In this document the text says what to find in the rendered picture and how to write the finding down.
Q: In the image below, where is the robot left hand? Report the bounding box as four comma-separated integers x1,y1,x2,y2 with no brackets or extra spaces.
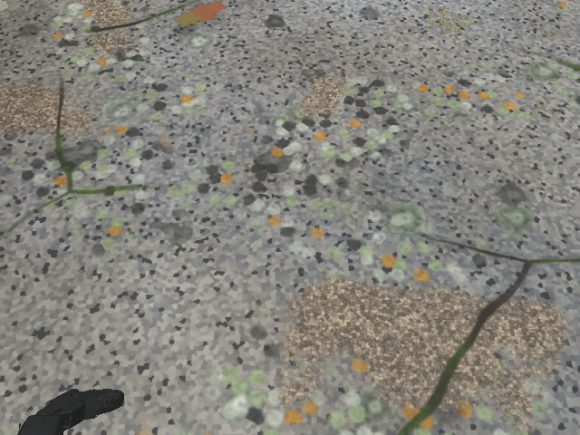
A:
17,389,124,435

